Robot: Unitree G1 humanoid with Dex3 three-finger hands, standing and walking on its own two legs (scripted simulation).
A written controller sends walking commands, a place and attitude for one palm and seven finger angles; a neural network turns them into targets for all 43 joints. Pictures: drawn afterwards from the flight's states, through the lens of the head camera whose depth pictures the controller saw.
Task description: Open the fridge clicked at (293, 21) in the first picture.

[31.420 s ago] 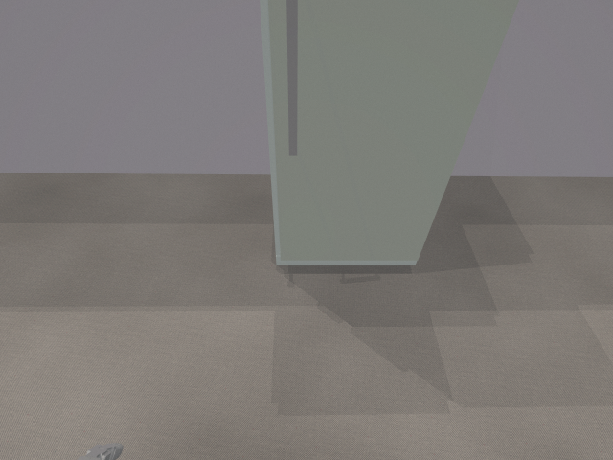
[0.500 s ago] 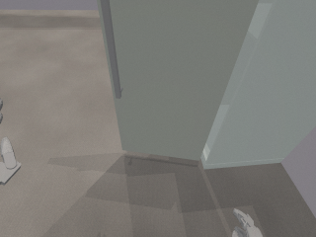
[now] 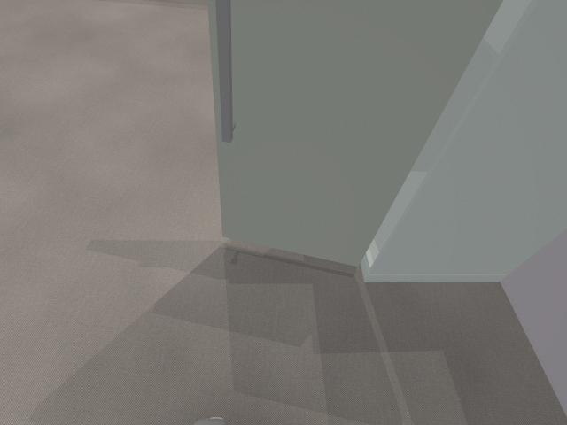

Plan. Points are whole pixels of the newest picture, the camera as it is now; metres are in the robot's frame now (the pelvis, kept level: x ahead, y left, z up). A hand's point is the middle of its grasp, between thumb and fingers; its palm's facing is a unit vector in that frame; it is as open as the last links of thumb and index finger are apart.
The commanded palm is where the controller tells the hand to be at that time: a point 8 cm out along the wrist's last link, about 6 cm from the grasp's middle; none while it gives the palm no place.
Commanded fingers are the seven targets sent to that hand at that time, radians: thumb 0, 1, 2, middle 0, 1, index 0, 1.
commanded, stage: let the arm hang, fingers relaxed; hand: left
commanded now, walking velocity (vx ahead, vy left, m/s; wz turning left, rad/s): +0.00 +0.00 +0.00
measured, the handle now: (228, 45) +0.80 +0.16 +0.12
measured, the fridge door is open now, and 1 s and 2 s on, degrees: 76 76 76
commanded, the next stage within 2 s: look to check the result in 0.74 s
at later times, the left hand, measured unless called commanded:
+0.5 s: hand out of the picture +0.09 +0.28 -0.13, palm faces -0.05 -0.92 -0.39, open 7.4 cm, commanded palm none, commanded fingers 0.00 0.90 0.90 -0.20 -0.30 -0.20 -0.30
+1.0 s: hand out of the picture +0.12 +0.23 -0.15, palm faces -0.08 -0.95 -0.30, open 7.4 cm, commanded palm none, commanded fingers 0.00 0.90 0.90 -0.20 -0.30 -0.20 -0.30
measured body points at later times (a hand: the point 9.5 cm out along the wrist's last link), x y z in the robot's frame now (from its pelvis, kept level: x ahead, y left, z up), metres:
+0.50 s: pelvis +0.02 +0.01 +0.02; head +0.02 +0.00 +0.47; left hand +0.10 +0.33 -0.10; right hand +0.09 -0.27 -0.13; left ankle +0.07 +0.11 -0.73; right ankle -0.02 -0.11 -0.73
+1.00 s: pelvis +0.05 +0.00 +0.02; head +0.07 +0.00 +0.47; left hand +0.12 +0.28 -0.13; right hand +0.10 -0.30 -0.12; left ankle +0.07 +0.11 -0.73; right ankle -0.02 -0.11 -0.73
